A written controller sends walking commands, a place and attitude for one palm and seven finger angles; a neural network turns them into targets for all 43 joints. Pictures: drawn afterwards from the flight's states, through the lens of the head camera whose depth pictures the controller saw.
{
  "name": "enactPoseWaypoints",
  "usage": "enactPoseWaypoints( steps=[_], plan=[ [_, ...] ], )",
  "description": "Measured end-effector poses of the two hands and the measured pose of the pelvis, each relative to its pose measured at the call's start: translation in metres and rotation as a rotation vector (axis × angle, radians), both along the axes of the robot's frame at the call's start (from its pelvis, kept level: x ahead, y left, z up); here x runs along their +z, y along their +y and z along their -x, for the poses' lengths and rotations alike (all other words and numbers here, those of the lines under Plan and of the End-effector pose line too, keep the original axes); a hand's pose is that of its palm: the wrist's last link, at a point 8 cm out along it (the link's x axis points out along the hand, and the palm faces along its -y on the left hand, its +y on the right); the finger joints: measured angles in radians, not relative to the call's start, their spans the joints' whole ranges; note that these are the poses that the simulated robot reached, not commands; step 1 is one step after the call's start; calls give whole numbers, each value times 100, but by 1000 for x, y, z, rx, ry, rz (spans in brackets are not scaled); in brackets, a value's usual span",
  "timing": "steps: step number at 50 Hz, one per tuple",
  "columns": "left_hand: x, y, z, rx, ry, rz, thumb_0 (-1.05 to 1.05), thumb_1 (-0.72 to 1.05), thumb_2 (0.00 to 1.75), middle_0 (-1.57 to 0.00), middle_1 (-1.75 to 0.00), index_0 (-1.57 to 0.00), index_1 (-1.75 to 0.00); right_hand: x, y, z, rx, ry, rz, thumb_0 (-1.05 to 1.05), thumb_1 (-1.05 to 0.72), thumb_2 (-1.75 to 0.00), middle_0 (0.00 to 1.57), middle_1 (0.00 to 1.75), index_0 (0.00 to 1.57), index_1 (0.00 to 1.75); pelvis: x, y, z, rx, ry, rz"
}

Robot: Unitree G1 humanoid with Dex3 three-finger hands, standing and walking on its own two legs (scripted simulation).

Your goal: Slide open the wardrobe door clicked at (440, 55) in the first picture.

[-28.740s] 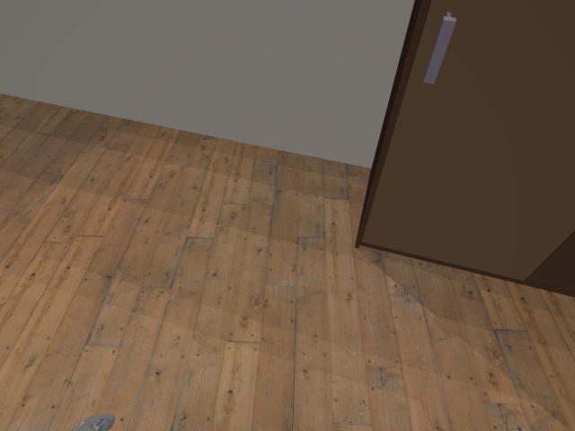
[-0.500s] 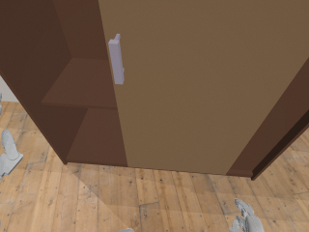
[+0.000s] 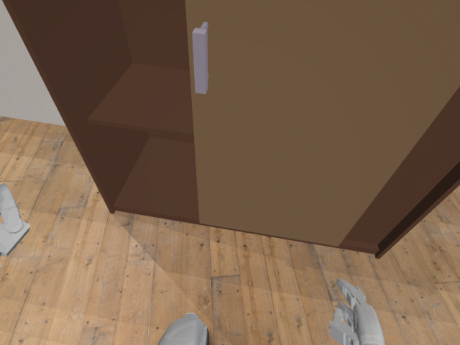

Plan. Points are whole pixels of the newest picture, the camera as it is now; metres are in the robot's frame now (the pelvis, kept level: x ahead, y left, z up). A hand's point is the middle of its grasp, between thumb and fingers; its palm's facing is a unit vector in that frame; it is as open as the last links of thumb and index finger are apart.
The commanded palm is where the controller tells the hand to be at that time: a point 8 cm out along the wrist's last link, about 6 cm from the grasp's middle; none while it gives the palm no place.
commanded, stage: stop stepping back and stand still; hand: left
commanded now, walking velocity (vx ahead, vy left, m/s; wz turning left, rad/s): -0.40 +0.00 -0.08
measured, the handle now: (203, 58) +0.69 +0.15 +0.15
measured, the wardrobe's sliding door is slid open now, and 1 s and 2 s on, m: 0.44 0.44 0.44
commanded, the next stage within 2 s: let the arm hang, fingers relaxed in 0.72 s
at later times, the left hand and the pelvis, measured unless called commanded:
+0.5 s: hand out of the picture +0.13 +0.26 +0.19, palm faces +0.43 -0.81 -0.39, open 7.4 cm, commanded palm +0.06 +0.30 +0.20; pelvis -0.09 +0.01 +0.02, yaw -3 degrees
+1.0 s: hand out of the picture +0.10 +0.25 -0.06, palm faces +0.06 -0.93 -0.37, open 7.4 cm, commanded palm none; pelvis -0.10 +0.02 +0.00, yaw +1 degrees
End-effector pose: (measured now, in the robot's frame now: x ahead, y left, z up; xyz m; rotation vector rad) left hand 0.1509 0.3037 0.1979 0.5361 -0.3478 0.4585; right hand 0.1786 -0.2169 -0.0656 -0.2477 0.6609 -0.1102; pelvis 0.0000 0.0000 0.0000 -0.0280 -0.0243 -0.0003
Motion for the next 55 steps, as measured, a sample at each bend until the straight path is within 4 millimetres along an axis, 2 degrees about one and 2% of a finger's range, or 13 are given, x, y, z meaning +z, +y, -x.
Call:
enactPoseWaypoints(
  steps=[5, 9, 15, 20, 28, 34, 41, 42, 44, 46, 48, 52, 55],
  plan=[
    [4, -1, 15, -24, 22, 69, 2, 89, 90, -22, -30, -21, -31, 20, 8, 28, 20, 51, 29, 1, -90, -90, 20, 30, 20, 30, 20, 7, 20, -21, 18, -53],
    [2, 10, 22, -63, 13, 42, 1, 89, 90, -22, -30, -21, -31, 25, 7, 46, -24, -21, 55, 1, -90, -90, 20, 30, 21, 30, 12, 20, 41, -3, 32, -14],
    [7, 20, 47, -51, 71, 25, 2, 89, 90, -22, -30, -21, -31, 34, 8, 91, -78, -28, 32, 1, -90, -90, 20, 30, 20, 30, 22, 24, 64, -27, 7, -20],
    [9, 9, 65, -41, 62, 21, 2, 89, 90, -21, -30, -21, -31, 22, 2, 123, -79, 20, 14, 1, -90, -90, 20, 30, 20, 30, 22, 16, 76, -49, 14, -30],
    [4, -8, 70, -81, 42, 74, 2, 89, 90, -21, -30, -21, -31, 4, -22, 161, -131, 104, 24, 1, -90, -90, 20, 30, 20, 30, 17, 11, 94, -51, -16, -37],
    [5, -2, 73, -94, 28, 24, 2, 89, 90, -22, -30, -21, -31, 0, -29, 175, -182, 96, 53, 1, -91, -90, 20, 30, 20, 30, 11, 16, 96, -52, -29, -31],
    [5, -1, 73, -35, 69, 5, 2, 89, 90, -21, -30, -21, -31, -10, -20, 167, -146, 107, -12, 1, -91, -90, 20, 30, 20, 30, 13, 8, 91, -41, -19, -30],
    [-3, -1, 70, -40, 98, 5, 1, 89, 90, -21, -30, -21, -31, -13, -19, 165, -117, 119, -22, 1, -91, -90, 20, 30, 20, 30, 13, 9, 90, -30, -10, -29],
    [-43, 3, 56, -44, 273, 58, 1, 89, 90, -21, -30, -20, -31, -23, -20, 161, -69, 177, -39, 1, -91, -90, 20, 30, 20, 30, 13, 12, 92, -6, 1, -30],
    [-102, 6, 48, -29, 508, 165, 0, 90, 90, -21, -30, -20, -31, -31, -21, 160, -53, 235, -43, 1, -91, -90, 20, 30, 20, 30, 11, 15, 94, 16, 0, -35],
    [-167, 2, 55, -14, 752, 275, 0, 90, 90, -20, -30, -20, -30, -36, -22, 164, -57, 279, -35, 1, -91, -90, 20, 30, 20, 30, 8, 19, 96, 27, -9, -36],
    [-275, -28, 106, -27, 1209, 445, 1, 91, 90, -20, -30, -19, -30, -37, -23, 185, -94, 372, 0, 1, -91, -90, 20, 30, 20, 30, 7, 26, 101, 8, -18, -31],
    [-315, -55, 162, -43, 1472, 551, 1, 91, 90, -20, -30, -20, -30, -32, -21, 208, -121, 469, 22, 1, -91, -90, 20, 30, 20, 30, 14, 29, 101, -9, -8, -28]
  ],
)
